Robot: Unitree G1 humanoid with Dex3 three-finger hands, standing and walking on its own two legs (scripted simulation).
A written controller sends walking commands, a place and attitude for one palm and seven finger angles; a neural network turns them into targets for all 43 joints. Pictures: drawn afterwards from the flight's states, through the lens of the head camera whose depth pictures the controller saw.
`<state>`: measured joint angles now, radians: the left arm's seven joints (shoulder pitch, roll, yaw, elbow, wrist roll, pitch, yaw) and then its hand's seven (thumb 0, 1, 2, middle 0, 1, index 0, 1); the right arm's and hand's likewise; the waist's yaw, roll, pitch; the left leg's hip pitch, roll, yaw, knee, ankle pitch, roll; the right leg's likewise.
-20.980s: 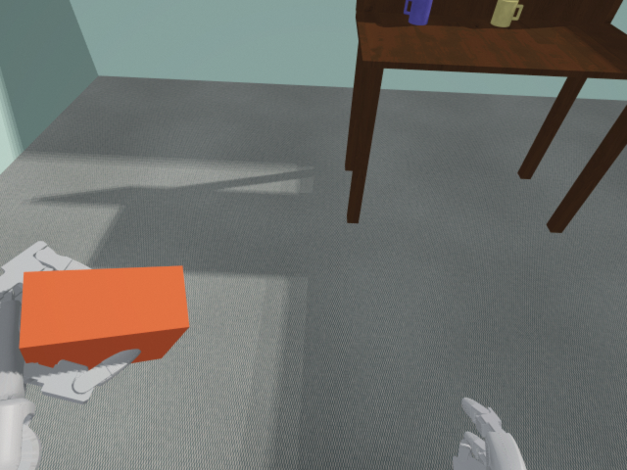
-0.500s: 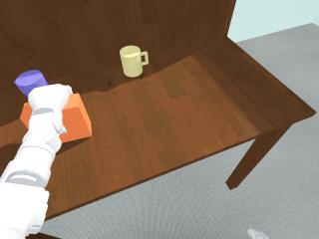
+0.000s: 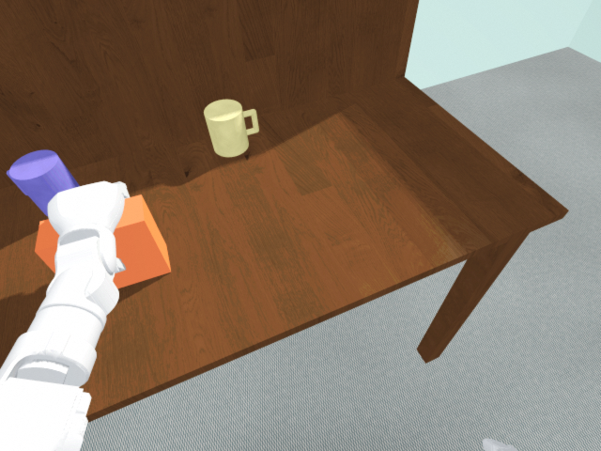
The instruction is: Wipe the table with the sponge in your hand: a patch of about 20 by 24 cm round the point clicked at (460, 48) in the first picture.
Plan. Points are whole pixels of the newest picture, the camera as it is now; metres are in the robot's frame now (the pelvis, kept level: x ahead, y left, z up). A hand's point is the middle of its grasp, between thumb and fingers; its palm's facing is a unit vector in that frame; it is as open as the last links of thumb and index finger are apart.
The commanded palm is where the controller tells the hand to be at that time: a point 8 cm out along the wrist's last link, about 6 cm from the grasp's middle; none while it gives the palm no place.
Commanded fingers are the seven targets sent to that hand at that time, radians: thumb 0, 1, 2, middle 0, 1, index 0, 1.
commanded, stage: wipe back along the middle lane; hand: left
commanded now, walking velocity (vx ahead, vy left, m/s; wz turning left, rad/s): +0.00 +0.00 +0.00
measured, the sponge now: (115, 256) +0.38 +0.31 +0.03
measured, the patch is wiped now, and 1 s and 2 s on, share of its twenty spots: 0.50 0.60 0.80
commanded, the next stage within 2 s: slide across to the third lane in 1.36 s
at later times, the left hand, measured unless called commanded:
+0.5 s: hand (110, 253) +0.35 +0.29 +0.07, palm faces +0.00 -0.01 -1.00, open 9.7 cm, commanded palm +0.30 +0.27 +0.10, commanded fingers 0.00 0.10 1.30 -1.20 -1.60 -1.20 -1.60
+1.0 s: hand (109, 283) +0.30 +0.27 +0.07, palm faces +0.06 -0.07 -1.00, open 9.7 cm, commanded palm +0.26 +0.25 +0.11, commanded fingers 0.00 0.10 1.30 -1.20 -1.60 -1.20 -1.60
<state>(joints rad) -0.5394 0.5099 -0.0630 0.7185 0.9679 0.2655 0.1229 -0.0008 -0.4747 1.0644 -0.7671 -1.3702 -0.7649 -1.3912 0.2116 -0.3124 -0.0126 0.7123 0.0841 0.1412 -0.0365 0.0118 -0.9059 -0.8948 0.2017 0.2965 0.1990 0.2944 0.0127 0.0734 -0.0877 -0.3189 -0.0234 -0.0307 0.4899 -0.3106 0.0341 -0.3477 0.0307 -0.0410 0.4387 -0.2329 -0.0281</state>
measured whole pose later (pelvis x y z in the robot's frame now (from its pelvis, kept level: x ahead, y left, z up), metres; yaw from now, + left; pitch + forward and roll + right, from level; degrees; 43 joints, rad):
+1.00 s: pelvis +0.00 +0.01 +0.00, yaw -1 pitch +3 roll -1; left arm -0.11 0.39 -0.18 0.10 0.95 0.51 0.12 0.03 -0.45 1.05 -0.73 -1.40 -0.74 -1.41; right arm 0.08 -0.28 0.03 0.62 0.09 0.13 0.02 0.01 -0.91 -0.90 0.20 0.30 0.20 0.29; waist 0.07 0.10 -0.08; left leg -0.19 -0.04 -0.01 0.48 -0.33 0.05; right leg -0.24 0.01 -0.02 0.45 -0.26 -0.01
